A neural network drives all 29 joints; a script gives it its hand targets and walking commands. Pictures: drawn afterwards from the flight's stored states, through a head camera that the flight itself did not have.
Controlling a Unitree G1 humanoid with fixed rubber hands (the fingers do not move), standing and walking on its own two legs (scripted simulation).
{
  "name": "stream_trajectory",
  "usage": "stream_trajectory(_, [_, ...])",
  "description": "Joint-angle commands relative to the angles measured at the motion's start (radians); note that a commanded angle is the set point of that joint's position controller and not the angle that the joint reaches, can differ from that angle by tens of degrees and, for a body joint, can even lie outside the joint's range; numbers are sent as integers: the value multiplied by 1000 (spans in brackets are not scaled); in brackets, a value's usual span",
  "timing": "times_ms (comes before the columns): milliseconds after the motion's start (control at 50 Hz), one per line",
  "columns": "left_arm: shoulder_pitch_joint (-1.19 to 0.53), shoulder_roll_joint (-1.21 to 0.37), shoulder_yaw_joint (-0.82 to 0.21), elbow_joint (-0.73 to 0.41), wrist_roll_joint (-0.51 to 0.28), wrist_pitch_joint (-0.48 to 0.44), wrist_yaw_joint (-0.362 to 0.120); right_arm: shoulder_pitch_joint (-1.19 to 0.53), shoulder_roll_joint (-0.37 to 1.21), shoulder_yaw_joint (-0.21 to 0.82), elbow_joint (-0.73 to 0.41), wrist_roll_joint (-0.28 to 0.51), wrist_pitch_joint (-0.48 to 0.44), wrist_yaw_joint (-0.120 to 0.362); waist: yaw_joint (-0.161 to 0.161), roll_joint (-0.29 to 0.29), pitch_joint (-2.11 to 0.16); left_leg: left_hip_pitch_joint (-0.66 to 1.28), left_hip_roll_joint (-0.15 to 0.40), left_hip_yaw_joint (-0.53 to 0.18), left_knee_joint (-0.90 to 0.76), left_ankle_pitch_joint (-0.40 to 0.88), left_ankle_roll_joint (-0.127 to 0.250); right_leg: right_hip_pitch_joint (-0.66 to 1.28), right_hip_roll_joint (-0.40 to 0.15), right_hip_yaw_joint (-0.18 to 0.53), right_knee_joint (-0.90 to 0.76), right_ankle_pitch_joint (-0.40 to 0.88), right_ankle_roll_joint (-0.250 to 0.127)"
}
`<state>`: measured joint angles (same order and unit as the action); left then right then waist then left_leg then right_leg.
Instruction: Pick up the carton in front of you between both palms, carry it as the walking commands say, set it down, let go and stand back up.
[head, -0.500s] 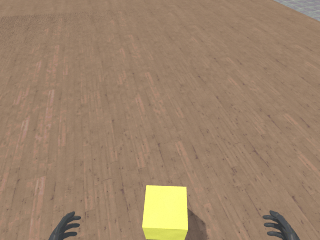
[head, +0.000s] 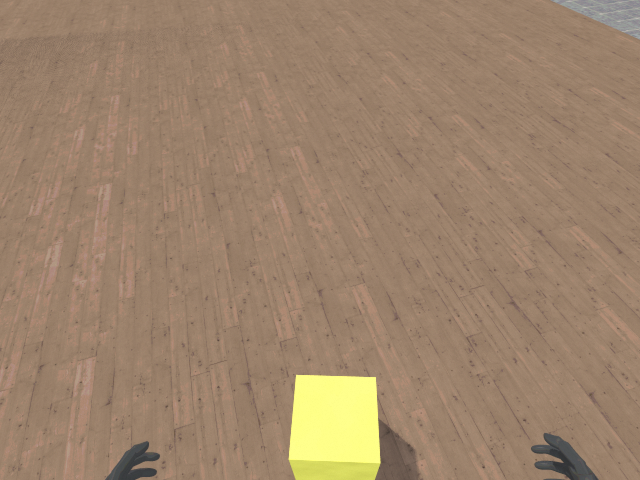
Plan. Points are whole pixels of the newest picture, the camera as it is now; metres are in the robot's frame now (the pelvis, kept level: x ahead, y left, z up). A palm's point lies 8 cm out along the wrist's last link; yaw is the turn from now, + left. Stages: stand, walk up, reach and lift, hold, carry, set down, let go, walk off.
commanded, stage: stand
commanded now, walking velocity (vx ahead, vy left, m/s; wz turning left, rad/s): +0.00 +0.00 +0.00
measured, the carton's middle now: (335, 431) +0.36 +0.01 -0.65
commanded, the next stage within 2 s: none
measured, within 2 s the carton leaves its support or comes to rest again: neither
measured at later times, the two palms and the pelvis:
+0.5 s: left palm out of the picture +0.08 +0.30 -0.09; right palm out of the picture +0.08 -0.31 -0.10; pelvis -0.02 +0.00 +0.01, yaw +0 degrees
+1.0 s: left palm out of the picture +0.06 +0.31 -0.09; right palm out of the picture +0.07 -0.31 -0.10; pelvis -0.02 +0.00 +0.01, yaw +1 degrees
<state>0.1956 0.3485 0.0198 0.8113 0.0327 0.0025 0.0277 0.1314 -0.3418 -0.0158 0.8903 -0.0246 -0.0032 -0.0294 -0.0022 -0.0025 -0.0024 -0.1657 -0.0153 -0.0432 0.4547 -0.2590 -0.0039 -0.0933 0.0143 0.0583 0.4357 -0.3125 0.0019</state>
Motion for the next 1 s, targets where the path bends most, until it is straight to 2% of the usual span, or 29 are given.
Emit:
stream_trajectory(0, [-22,145,47,-47,-6,-14,-1,-9,-193,-47,-39,-1,-12,-1,-6,23,-24,31,94,-77,-74,216,21,-29,-85,76,-82,228,-19])
stream_trajectory(40, [-27,156,35,-37,-2,-16,0,-45,-159,-30,-30,1,-16,9,-1,-44,-30,69,107,-93,-81,255,23,-49,-97,81,-82,302,-23])
stream_trajectory(100, [-14,183,42,-7,-4,-19,8,-52,-151,-28,-6,-10,-18,14,-5,-9,-35,98,104,-99,-77,294,34,-50,-109,78,-100,308,-18])
stream_trajectory(120, [-25,143,39,-2,-4,-15,2,-55,-205,-41,-3,-5,-17,14,-5,57,-24,65,110,-87,-67,306,30,-68,-110,76,-96,265,-20])
stream_trajectory(140, [-23,171,43,-11,-13,-19,-3,-42,-150,-24,7,1,-21,8,-15,-7,-31,77,102,-90,-79,311,25,-37,-99,86,-100,281,-17])
stream_trajectory(180, [-16,161,29,6,-20,-26,1,-30,-155,-24,27,-4,-19,10,5,-40,-77,76,107,-90,-78,360,35,21,-100,74,-79,376,-19])
stream_trajectory(200, [-7,172,25,12,-13,-24,-1,-49,-177,-24,34,8,-22,13,18,-44,-33,75,108,-96,-70,351,24,-35,-95,63,-77,364,-19])
stream_trajectory(260, [-60,159,27,28,-4,-8,-2,-85,-182,-26,36,17,-18,13,-14,62,-1,41,110,-123,-108,171,27,-41,-99,79,-109,214,-23])
stream_trajectory(300, [-68,150,25,31,-3,-5,-6,-83,-195,-22,46,4,-15,9,-10,59,24,27,100,-99,-128,108,19,-65,-97,89,-130,196,-26])
stream_trajectory(340, [-42,175,23,59,-7,-24,-6,-49,-202,-21,78,-3,-13,15,-2,-51,38,45,112,-124,-158,88,34,-91,-97,84,-157,130,-20])
stream_trajectory(360, [-52,168,15,68,-10,-23,-1,-60,-170,-14,64,3,-17,14,-19,-18,42,72,105,-103,-139,131,32,-96,-94,74,-157,129,-27])
stream_trajectory(400, [-36,188,21,81,-6,-30,-8,-47,-195,-26,75,7,-16,19,4,-53,9,66,112,-135,-125,173,35,-62,-101,70,-134,162,-24])
stream_trajectory(420, [-40,179,24,83,-8,-25,-6,-65,-208,-26,78,7,-14,18,2,53,-19,74,107,-95,-112,193,30,-50,-110,102,-153,209,-29])
stream_trajectory(460, [-37,187,26,91,-8,-26,-8,-49,-197,-26,89,9,-15,18,4,-1,1,49,112,-108,-138,246,33,-17,-115,82,-140,260,-30])
stream_trajectory(480, [-61,196,31,91,-13,-30,-8,-71,-200,-26,87,-2,-17,13,5,32,-10,64,97,-91,-120,211,13,-11,-110,90,-148,242,-17])
stream_trajectory(520, [-54,172,12,85,-12,-34,-12,-65,-181,-17,81,12,-19,15,20,-65,-23,84,112,-104,-116,200,32,-23,-109,79,-158,248,-19])
stream_trajectory(540, [-66,175,20,113,-7,-28,-9,-72,-209,-23,91,18,-14,14,-19,7,9,70,106,-102,-144,178,27,-43,-112,91,-161,230,-24])
stream_trajectory(580, [-105,212,30,108,-12,-21,-2,-69,-182,-16,85,-1,-10,17,-17,-45,25,62,109,-117,-158,225,31,-33,-103,84,-161,229,-16])
stream_trajectory(600, [-46,165,20,104,-19,-23,-7,-72,-207,-20,94,7,-16,11,14,33,29,73,96,-100,-145,170,19,-48,-109,97,-169,234,-16])
stream_trajectory(680, [-65,195,25,117,-16,-22,-8,-34,-217,-24,108,8,-12,18,-16,-31,-13,102,115,-99,-128,208,24,-49,-105,89,-160,241,-19])
stream_trajectory(760, [-75,189,25,120,-10,-19,-13,-72,-222,-25,119,6,-17,16,2,63,8,24,116,-105,-139,194,23,2,-114,80,-150,249,-33])
stream_trajectory(780, [-66,210,31,128,-18,-12,-11,-71,-202,-19,127,12,-11,15,12,-30,4,49,112,-121,-152,198,18,-4,-120,83,-123,239,-27])
stream_trajectory(800, [-42,183,19,136,-20,-16,-16,-65,-211,-15,124,17,-14,17,8,26,3,37,128,-121,-135,137,32,-10,-109,77,-173,195,-30])
stream_trajectory(820, [-74,206,20,137,-13,-20,-12,-53,-210,-16,115,10,-12,19,-12,1,51,14,118,-124,-185,92,32,-46,-116,94,-163,135,-31])
stream_trajectory(840, [-54,181,23,134,-5,-23,-14,-67,-192,-19,124,10,-14,11,4,27,21,26,118,-130,-164,142,41,1,-104,85,-153,157,-38])
stream_trajectory(920, [-84,192,11,148,-16,-21,-22,-58,-228,-18,131,9,-21,19,-5,-44,54,23,125,-137,-166,132,34,-49,-113,79,-182,148,-23])
stream_trajectory(940, [-79,188,14,151,-9,-27,-17,-68,-239,-32,120,4,-15,20,-13,31,16,69,112,-125,-180,149,25,-54,-110,85,-163,166,-22])
stream_trajectory(960, [-86,190,16,154,-5,-23,-15,-90,-235,-32,122,5,-18,17,0,35,37,42,112,-124,-174,146,24,-35,-109,70,-171,151,-22])
stream_trajectory(980, [-93,231,31,134,-13,-30,-12,-51,-218,-21,119,0,-16,21,3,-48,30,46,114,-120,-170,207,26,-25,-115,82,-151,190,-25])
